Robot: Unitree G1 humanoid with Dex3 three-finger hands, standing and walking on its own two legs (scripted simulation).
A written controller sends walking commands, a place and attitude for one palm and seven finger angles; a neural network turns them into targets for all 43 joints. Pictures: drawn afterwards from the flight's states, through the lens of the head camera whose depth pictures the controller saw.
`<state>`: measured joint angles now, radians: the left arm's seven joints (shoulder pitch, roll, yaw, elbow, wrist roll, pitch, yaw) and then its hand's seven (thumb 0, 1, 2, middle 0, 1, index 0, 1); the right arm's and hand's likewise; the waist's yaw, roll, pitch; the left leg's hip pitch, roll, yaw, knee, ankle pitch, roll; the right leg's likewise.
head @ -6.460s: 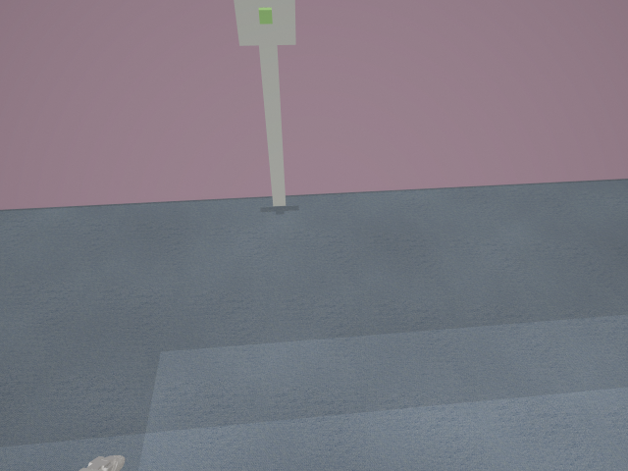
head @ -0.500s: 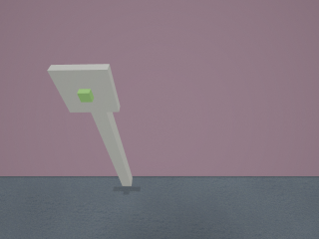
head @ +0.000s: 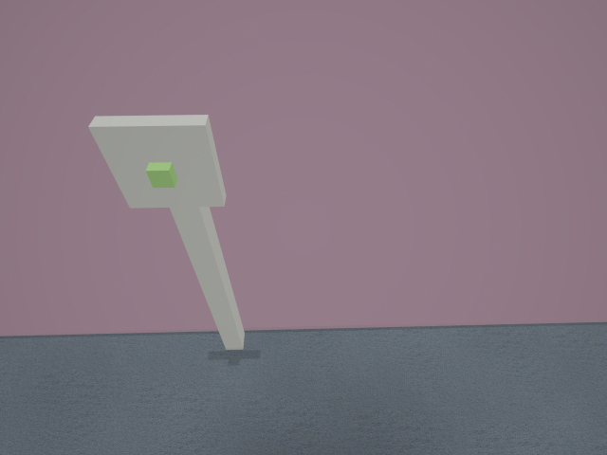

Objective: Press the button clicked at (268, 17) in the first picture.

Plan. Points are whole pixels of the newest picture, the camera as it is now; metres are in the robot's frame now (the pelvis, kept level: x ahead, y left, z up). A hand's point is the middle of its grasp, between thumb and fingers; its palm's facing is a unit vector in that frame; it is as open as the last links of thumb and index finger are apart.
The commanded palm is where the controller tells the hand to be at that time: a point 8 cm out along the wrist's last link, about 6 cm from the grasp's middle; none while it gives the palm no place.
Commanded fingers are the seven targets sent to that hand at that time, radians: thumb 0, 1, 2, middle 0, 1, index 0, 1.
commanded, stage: look again from close up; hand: left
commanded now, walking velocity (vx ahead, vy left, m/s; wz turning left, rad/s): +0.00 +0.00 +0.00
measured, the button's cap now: (162, 173) +0.53 +0.27 +0.06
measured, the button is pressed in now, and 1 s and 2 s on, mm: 0 0 0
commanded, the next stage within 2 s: raise the hand and make a fist in 0.38 s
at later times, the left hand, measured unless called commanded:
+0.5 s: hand out of the picture +0.01 +0.21 -0.17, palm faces +0.01 -0.98 -0.20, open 7.4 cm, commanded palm +0.11 +0.25 -0.07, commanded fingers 0.00 0.90 0.90 -0.25 -0.36 -0.25 -0.36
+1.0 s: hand (152, 440) +0.15 +0.20 -0.04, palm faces +0.21 -0.97 -0.08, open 4.7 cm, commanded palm +0.14 +0.25 -0.03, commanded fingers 0.00 0.90 0.90 -0.94 -1.11 -0.94 -1.11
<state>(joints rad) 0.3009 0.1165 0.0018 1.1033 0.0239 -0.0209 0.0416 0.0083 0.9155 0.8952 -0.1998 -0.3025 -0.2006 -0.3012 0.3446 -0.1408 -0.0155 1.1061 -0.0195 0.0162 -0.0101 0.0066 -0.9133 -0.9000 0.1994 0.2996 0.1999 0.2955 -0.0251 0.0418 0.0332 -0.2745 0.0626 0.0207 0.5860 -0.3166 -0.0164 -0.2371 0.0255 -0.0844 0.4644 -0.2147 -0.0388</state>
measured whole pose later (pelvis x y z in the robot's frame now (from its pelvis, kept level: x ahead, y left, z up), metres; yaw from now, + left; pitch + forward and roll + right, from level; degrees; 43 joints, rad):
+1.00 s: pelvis +0.01 -0.02 -0.09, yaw +3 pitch +14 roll -1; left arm 0.60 0.18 0.21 -0.05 -0.26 -0.52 -0.24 0.02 0.90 0.90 -0.68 -0.83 -0.68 -0.83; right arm 0.11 -0.24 -0.07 0.49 0.01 -0.21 -0.03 0.01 -0.91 -0.90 0.20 0.30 0.20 0.30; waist 0.05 -0.02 -0.14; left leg -0.85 0.04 -0.05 1.16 -0.55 -0.04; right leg -0.83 -0.02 -0.14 1.14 -0.54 -0.06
